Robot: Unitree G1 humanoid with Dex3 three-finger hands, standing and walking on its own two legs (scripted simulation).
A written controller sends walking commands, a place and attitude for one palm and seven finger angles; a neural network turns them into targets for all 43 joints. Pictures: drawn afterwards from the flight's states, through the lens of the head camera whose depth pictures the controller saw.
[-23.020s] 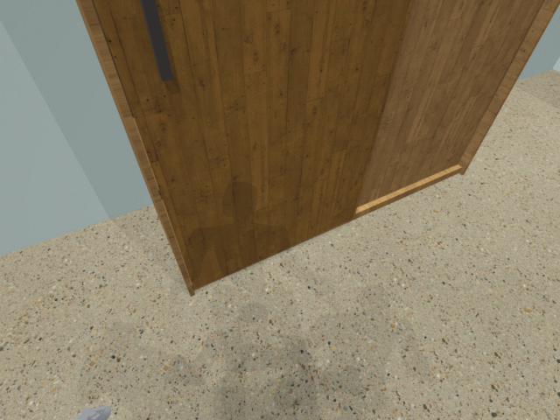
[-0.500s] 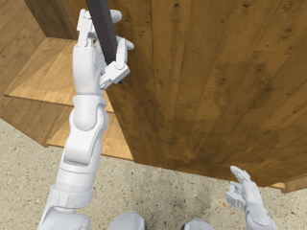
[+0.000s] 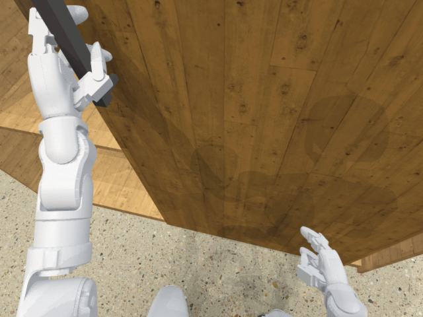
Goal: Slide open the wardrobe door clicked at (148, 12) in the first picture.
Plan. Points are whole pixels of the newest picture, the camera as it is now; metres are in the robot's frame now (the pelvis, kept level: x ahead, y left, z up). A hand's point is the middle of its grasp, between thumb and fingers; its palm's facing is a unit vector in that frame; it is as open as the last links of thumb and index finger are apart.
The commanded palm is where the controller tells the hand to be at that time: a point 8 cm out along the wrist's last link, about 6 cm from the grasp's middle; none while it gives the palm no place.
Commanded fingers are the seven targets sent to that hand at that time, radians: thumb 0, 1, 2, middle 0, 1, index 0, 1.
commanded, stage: step sideways, sliding the door along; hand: left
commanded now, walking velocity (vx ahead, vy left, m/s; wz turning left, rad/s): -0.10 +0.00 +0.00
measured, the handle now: (86, 47) +0.41 +0.26 +0.25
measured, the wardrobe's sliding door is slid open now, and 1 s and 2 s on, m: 0.68 0.68 0.68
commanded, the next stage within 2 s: stop walking and hold the door there in 0.22 s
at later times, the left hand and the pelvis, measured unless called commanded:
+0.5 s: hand (97, 75) +0.37 +0.23 +0.23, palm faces +0.38 -0.90 -0.20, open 6.3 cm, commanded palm +0.34 +0.25 +0.20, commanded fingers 0.00 0.90 0.90 -0.45 -1.40 -0.45 -1.40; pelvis +0.04 -0.02 +0.03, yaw -2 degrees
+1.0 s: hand (98, 76) +0.38 +0.23 +0.23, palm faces +0.44 -0.88 -0.19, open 6.4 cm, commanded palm +0.34 +0.27 +0.20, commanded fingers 0.00 0.90 0.90 -0.45 -1.40 -0.45 -1.40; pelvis +0.02 -0.02 +0.02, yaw -9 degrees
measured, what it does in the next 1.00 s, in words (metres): steps on the spot: left foot, then right foot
